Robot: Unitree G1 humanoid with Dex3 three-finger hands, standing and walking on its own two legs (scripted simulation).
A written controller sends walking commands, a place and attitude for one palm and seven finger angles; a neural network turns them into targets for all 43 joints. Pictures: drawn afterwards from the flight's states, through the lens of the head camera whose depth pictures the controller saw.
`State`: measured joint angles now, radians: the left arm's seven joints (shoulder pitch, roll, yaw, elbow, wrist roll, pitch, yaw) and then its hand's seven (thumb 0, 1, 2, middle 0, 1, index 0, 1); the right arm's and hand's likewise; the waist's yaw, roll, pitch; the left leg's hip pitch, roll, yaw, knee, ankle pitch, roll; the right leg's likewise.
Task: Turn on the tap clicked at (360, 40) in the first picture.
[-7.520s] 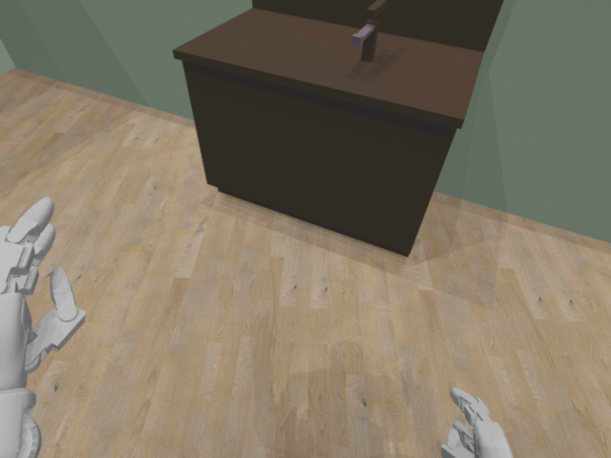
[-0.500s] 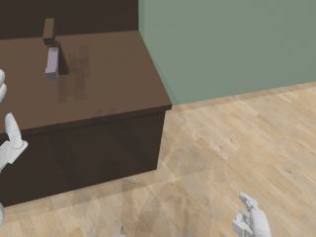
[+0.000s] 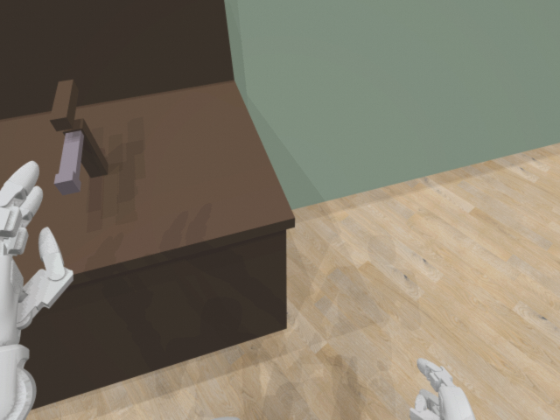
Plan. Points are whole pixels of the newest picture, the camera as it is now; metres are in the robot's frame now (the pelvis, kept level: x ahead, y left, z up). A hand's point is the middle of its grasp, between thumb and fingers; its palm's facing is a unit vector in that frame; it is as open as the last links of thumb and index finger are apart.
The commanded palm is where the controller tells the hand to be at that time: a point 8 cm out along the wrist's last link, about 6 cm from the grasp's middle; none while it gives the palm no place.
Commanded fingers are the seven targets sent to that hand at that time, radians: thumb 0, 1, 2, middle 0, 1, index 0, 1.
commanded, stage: come to a stop and stand still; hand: left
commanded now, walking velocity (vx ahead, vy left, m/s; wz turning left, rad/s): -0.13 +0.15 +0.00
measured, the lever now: (68, 183) +0.45 +0.39 +0.07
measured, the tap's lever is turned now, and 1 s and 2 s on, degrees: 0 0 0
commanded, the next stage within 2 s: look again from close up in 0.88 s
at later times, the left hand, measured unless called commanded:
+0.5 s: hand (40, 273) +0.22 +0.26 +0.18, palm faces +0.38 -0.85 -0.37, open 7.4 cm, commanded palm +0.16 +0.30 +0.18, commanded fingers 0.00 0.90 0.90 -0.20 -0.30 -0.20 -0.30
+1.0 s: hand (22, 285) +0.21 +0.26 +0.18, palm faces +0.39 -0.79 -0.48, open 7.4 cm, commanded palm +0.13 +0.29 +0.18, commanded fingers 0.00 0.90 0.90 -0.20 -0.30 -0.20 -0.30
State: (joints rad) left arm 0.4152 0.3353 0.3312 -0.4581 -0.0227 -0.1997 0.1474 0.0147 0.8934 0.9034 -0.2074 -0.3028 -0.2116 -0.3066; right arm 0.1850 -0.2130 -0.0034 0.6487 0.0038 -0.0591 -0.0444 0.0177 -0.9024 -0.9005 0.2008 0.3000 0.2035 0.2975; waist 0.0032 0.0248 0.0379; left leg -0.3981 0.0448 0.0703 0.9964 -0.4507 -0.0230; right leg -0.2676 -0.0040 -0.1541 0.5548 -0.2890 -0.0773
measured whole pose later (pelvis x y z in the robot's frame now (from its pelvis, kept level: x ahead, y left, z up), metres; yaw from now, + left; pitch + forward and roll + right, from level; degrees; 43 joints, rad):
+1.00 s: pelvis -0.03 +0.01 +0.00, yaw -1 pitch -1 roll -1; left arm 0.31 0.46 0.38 -0.41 0.01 -0.21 0.10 0.02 0.89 0.90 -0.21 -0.30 -0.21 -0.31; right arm 0.25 -0.22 -0.04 0.61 -0.01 -0.11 -0.06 0.02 -0.91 -0.90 0.19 0.30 0.20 0.30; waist 0.04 0.00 0.06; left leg -0.29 0.04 0.07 0.57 -0.26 0.02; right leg -0.22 0.00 -0.08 0.51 -0.27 -0.02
